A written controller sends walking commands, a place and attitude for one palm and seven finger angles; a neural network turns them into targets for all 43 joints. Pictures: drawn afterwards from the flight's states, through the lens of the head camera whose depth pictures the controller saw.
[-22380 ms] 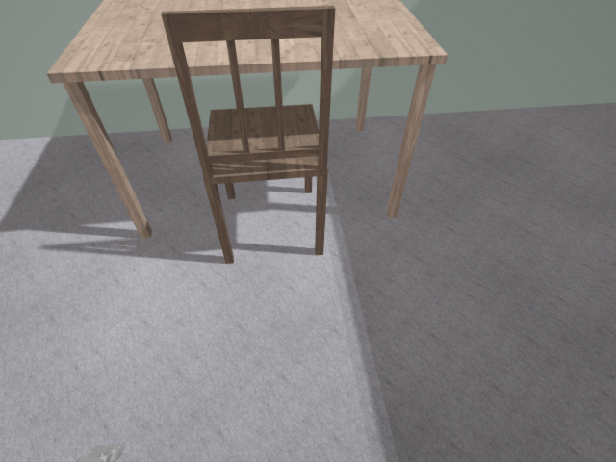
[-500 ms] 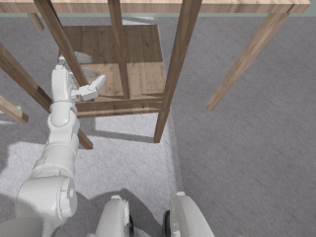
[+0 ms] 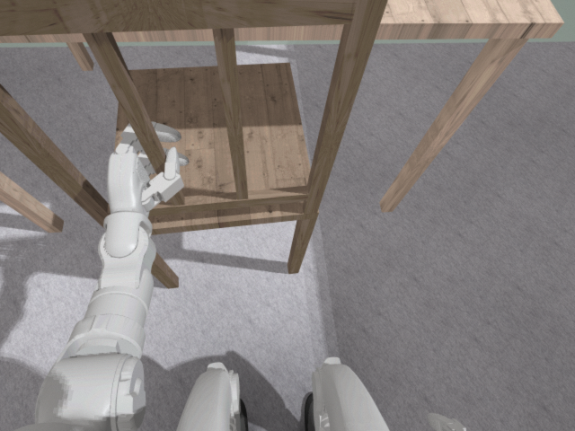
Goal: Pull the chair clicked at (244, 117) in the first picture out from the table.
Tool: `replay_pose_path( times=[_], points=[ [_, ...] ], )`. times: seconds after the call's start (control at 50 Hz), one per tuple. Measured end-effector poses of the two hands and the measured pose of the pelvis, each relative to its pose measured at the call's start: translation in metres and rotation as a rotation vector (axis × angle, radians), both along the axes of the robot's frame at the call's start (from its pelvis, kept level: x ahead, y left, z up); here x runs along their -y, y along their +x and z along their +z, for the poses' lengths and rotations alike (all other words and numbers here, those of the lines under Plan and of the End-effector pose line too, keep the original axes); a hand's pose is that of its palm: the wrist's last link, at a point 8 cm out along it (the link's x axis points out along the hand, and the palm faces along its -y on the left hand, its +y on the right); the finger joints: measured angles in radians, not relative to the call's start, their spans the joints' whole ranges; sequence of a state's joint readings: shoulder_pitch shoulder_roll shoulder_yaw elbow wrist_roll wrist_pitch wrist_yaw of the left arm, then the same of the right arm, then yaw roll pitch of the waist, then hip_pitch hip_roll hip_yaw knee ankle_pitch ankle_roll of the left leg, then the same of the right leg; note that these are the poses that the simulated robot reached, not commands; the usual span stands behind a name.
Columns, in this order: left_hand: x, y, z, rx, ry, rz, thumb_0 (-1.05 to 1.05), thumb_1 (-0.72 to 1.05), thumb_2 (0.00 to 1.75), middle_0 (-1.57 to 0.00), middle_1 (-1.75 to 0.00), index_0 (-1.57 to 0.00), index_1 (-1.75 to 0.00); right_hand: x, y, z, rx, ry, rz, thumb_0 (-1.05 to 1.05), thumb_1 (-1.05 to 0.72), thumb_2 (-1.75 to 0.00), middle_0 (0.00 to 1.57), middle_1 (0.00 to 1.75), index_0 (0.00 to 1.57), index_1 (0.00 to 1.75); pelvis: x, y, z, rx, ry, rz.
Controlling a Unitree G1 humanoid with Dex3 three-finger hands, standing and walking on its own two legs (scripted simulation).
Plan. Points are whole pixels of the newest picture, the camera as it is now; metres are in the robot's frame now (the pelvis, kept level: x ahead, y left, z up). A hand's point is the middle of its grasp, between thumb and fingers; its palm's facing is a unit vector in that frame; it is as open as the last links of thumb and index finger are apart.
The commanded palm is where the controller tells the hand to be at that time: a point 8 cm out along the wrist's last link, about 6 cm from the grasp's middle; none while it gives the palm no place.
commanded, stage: hook a spindle and tug to test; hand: left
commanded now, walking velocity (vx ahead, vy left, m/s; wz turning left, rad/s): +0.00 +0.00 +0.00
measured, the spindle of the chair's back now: (150, 143) +0.48 +0.16 +0.05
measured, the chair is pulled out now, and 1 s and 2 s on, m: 0.02 0.10 0.20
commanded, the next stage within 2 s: step backward, pulling the chair out in 0.24 s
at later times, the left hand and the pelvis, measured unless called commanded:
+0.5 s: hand (176, 184) +0.44 +0.13 +0.03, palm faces +0.07 -0.99 -0.14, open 5.0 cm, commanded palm +0.41 +0.18 +0.03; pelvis +0.00 +0.00 +0.05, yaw +2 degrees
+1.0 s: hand (182, 222) +0.38 +0.12 +0.04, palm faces -0.01 -0.99 -0.14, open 5.1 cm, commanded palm +0.37 +0.17 +0.04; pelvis -0.02 +0.00 +0.10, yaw +0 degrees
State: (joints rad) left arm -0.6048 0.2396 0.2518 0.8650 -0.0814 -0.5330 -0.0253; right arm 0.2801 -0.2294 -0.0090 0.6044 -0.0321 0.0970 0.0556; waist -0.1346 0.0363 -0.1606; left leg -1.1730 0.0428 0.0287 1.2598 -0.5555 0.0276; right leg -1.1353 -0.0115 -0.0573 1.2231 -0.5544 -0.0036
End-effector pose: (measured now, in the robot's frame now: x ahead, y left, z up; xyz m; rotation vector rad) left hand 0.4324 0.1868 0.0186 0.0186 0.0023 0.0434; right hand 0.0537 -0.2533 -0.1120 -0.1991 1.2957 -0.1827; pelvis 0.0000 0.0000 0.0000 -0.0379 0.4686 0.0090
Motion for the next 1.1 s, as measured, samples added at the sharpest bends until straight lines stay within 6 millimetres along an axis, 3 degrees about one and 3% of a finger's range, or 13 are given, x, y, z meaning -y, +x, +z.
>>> replay_pose_path(
  times=[0.38, 0.46, 0.56, 0.64, 0.72, 0.88, 1.1],
  points=[
    [0.003, -0.014, 0.002, -0.013, 0.026, 0.010, 0.00, 0.75, 0.81, -0.48, -1.45, -0.44, -1.45, 0.007, 0.007, -0.002, 0.038, -0.006, 0.007, 0.01, -0.91, -0.89, 0.20, 0.30, 0.20, 0.30, 0.006, -0.008, -0.001, 0.032, 0.008, 0.010],
    [0.004, -0.015, 0.017, -0.212, 0.116, 0.025, 0.00, 0.75, 0.81, -0.45, -1.38, -0.45, -1.45, -0.002, 0.005, 0.024, 0.013, -0.002, -0.061, 0.01, -0.91, -0.89, 0.20, 0.30, 0.20, 0.30, 0.004, -0.006, 0.032, 0.123, 0.013, 0.020],
    [0.009, -0.024, 0.029, -0.412, 0.058, 0.075, 0.02, 0.77, 0.81, -0.32, -1.20, -0.47, -1.45, -0.010, 0.005, 0.067, -0.008, -0.016, -0.064, 0.01, -0.91, -0.89, 0.20, 0.30, 0.20, 0.30, 0.000, 0.007, 0.074, 0.178, 0.021, 0.027],
    [0.012, -0.028, 0.034, -0.483, 0.070, 0.035, 0.03, 0.76, 0.80, -0.31, -1.14, -0.48, -1.45, -0.002, 0.003, 0.088, -0.008, -0.072, -0.063, 0.01, -0.91, -0.89, 0.20, 0.30, 0.20, 0.30, -0.005, 0.013, 0.091, 0.207, 0.015, 0.029],
    [0.014, -0.032, 0.036, -0.514, 0.096, -0.015, 0.04, 0.75, 0.79, -0.32, -1.15, -0.49, -1.45, 0.007, -0.001, 0.098, 0.007, -0.125, -0.077, 0.01, -0.91, -0.89, 0.20, 0.30, 0.20, 0.30, -0.011, 0.011, 0.096, 0.229, 0.009, 0.022],
    [0.016, -0.050, 0.036, -0.511, 0.107, -0.039, 0.03, 0.74, 0.79, -0.31, -1.16, -0.49, -1.45, 0.006, -0.015, 0.096, 0.050, -0.126, -0.103, 0.01, -0.91, -0.89, 0.20, 0.30, 0.20, 0.30, -0.014, -0.005, 0.098, 0.275, 0.018, -0.010],
    [0.022, -0.094, 0.037, -0.521, 0.105, 0.025, 0.04, 0.73, 0.81, -0.33, -1.14, -0.49, -1.45, 0.001, -0.040, 0.077, 0.078, -0.031, -0.093, 0.01, -0.91, -0.89, 0.20, 0.30, 0.20, 0.30, 0.008, -0.035, 0.096, 0.318, 0.022, 0.002]
  ],
)
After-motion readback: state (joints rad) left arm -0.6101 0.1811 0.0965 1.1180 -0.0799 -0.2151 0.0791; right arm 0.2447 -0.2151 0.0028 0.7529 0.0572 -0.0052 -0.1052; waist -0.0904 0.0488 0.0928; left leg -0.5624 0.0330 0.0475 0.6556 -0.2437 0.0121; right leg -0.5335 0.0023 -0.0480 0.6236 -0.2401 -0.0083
